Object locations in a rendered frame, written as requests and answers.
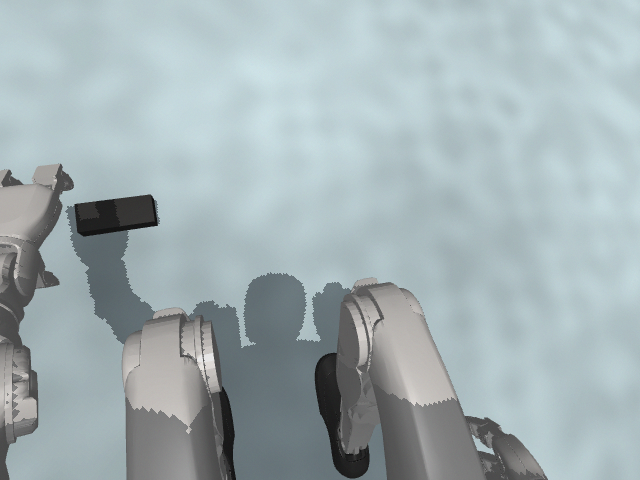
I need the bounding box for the right robot hand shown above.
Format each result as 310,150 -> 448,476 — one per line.
465,416 -> 548,480

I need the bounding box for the small box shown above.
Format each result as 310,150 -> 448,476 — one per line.
74,194 -> 158,237

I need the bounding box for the right robot foot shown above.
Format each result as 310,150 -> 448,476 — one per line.
315,353 -> 370,479

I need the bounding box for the left robot foot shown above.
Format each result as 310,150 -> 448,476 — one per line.
219,387 -> 236,480

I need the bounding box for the left robot hand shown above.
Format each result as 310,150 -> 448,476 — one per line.
0,164 -> 74,289

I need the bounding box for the left robot arm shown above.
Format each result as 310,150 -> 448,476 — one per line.
0,236 -> 41,480

